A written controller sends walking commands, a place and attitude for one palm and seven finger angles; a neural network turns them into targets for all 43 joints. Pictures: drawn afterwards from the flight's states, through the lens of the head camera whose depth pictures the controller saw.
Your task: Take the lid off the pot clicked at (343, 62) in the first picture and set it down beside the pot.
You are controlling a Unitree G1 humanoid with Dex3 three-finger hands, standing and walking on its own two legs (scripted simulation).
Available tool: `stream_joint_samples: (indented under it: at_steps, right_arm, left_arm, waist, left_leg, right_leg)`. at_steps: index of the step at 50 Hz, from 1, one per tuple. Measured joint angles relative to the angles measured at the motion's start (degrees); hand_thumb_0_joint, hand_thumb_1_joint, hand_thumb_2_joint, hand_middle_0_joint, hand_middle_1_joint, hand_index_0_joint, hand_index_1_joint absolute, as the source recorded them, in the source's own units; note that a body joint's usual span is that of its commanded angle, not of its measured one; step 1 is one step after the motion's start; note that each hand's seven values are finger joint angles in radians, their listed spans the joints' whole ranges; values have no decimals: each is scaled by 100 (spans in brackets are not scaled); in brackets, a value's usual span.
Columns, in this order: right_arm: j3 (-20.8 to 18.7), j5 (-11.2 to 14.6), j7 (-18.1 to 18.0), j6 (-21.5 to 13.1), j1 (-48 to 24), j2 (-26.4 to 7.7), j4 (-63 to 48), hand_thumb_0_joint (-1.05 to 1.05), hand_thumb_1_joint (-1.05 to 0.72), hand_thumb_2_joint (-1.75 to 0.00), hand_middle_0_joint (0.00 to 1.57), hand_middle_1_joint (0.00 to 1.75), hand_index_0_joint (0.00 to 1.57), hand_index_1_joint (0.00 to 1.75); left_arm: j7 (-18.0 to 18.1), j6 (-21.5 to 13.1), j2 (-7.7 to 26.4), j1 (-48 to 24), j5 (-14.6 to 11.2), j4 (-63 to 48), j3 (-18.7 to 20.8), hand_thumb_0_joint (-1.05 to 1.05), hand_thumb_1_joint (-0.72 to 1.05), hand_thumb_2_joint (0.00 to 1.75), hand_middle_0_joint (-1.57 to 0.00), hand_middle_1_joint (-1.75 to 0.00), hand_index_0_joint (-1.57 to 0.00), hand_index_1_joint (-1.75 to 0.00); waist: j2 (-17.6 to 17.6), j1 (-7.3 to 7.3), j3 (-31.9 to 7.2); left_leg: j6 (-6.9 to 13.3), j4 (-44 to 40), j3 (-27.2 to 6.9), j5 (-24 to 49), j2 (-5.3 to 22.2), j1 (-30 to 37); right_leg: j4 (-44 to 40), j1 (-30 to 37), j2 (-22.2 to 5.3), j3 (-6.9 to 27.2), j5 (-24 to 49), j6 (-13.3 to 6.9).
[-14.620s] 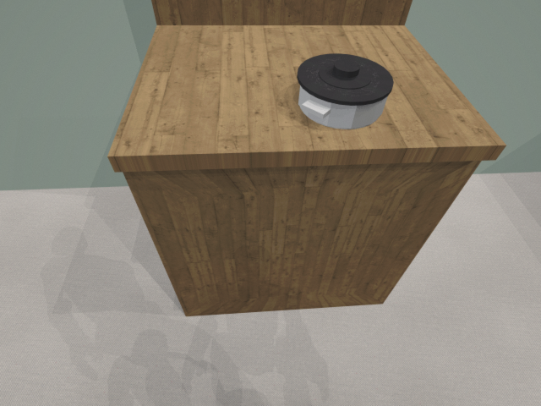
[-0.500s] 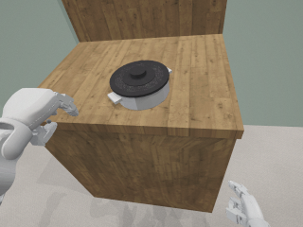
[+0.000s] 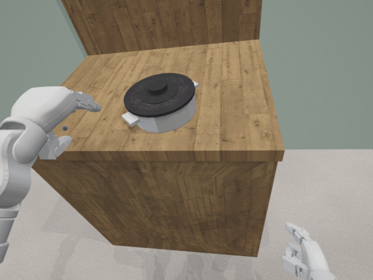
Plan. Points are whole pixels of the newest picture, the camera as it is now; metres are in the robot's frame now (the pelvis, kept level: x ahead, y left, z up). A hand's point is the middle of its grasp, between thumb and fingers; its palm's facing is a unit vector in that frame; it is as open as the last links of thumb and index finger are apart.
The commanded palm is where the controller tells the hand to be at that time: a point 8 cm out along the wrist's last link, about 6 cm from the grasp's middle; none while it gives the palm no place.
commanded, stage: move the open hand above the knob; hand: left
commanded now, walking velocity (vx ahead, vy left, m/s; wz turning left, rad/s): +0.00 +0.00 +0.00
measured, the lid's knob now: (157, 87) +0.55 +0.12 +0.16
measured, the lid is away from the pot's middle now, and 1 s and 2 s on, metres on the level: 0.00 0.00 0.00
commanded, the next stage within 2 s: none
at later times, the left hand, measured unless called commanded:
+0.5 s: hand (87, 109) +0.37 +0.21 +0.23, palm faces +0.00 +0.04 -1.00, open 9.9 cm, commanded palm +0.34 +0.21 +0.29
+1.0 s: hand (118, 101) +0.41 +0.17 +0.21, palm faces -0.08 +0.01 -1.00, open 10.0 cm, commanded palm +0.40 +0.18 +0.29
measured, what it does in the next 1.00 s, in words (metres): stands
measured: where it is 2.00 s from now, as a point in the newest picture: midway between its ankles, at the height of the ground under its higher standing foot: outside the picture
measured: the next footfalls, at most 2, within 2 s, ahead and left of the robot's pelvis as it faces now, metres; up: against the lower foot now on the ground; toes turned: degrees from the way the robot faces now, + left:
none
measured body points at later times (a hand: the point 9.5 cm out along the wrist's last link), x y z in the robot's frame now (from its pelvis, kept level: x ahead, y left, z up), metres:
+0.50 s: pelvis +0.00 +0.01 +0.00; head +0.00 -0.06 +0.45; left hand +0.36 +0.21 +0.29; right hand +0.21 -0.22 -0.10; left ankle -0.02 +0.14 -0.73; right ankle +0.10 -0.12 -0.73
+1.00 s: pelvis +0.02 +0.02 +0.00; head +0.02 -0.04 +0.45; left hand +0.41 +0.17 +0.27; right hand +0.22 -0.21 -0.10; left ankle -0.02 +0.14 -0.73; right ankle +0.10 -0.12 -0.73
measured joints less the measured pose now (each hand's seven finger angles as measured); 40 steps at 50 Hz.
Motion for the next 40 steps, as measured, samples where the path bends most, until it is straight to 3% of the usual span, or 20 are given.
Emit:
stream_joint_samples:
  at_steps: [5,12,16,21,26,30,37,40]
  right_arm:
    - [25,-24,-19,-9,-38,-10,-8,2,-91,-90,20,30,20,29]
    - [31,9,-38,5,-64,2,62,2,-91,-90,19,30,20,29]
    - [60,35,-3,44,-84,22,39,2,-91,-90,20,30,20,29]
    - [110,-14,-47,3,-110,65,109,2,-91,-90,20,30,20,29]
    - [115,-2,-9,114,-102,104,149,2,-91,-90,20,30,20,29]
    - [83,34,109,259,-41,68,89,2,-91,-90,20,30,20,29]
    - [80,-5,51,254,-62,55,146,2,-91,-90,20,30,20,29]
    - [64,-7,55,255,-49,81,200,2,-91,-90,19,30,20,29]
  left_arm:
    - [-85,-68,-14,92,40,-186,-184,0,-40,173,-91,-9,-90,-8]
    - [-51,62,-76,-503,59,258,-323,1,-40,173,-91,-9,-90,-8]
    - [-80,184,-257,-607,148,389,-518,0,-40,173,-91,-9,-90,-8]
    - [-92,102,-327,-979,259,511,-938,0,-40,173,-91,-9,-90,-8]
    - [-49,251,-368,-1586,338,1095,-944,1,-40,173,-91,-9,-90,-8]
    - [-82,473,-587,-1635,368,1174,-984,0,-40,173,-90,-9,-90,-8]
    - [-152,431,-655,-1867,456,1160,-1453,0,-40,173,-91,-9,-90,-8]
    - [-91,484,-696,-2192,433,1382,-1419,0,-40,173,-91,-9,-90,-8]
  waist:
    - [-1,14,6]
    - [-12,77,11]
    - [-24,50,9]
    - [-76,-13,48]
    - [-94,-79,-15]
    - [-69,-104,-75]
    - [-116,-152,14]
    - [-123,-152,-39]
  left_leg:
    - [1,40,-12,-28,-3,-3]
    - [-8,38,-77,-9,-10,-14]
    - [10,25,-60,-3,-22,-31]
    - [30,-21,-65,11,-51,14]
    - [46,-86,-36,24,-62,20]
    - [77,-134,8,26,-78,3]
    - [122,-164,28,8,-116,49]
    - [131,-211,16,19,-128,67]
  right_leg:
    - [60,-7,-5,-11,-43,-2]
    - [19,27,-27,-74,-28,-5]
    - [3,6,-35,-56,-15,8]
    - [-17,45,-66,-55,-22,24]
    - [-66,34,-71,-26,-10,40]
    - [-100,-3,-79,20,-2,67]
    - [-93,24,-113,47,-37,101]
    - [-123,40,-127,37,-44,111]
